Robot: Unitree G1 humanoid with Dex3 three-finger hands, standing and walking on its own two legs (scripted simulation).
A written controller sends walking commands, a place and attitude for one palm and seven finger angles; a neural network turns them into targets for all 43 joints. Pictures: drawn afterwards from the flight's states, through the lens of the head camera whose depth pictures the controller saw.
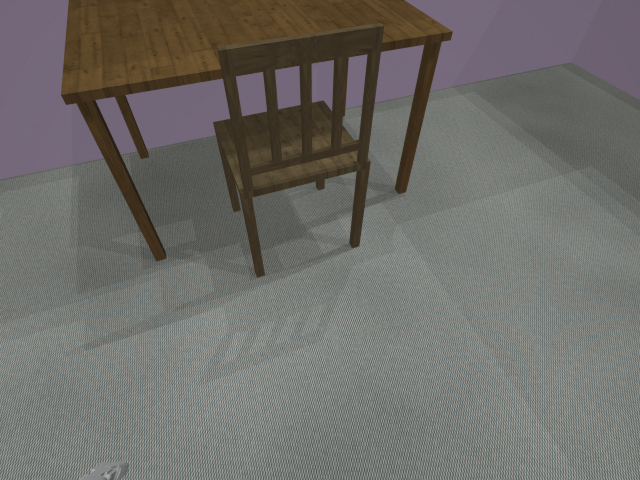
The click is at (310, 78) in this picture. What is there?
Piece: chair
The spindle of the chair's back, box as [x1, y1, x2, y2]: [299, 62, 311, 155]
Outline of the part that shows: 311,62 299,64 302,152 304,155 311,154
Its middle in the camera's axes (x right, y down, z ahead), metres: -0.04 -0.35 +1.07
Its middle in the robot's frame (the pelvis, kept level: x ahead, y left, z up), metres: +1.03 +0.10 -0.10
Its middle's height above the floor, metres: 0.67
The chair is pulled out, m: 0.00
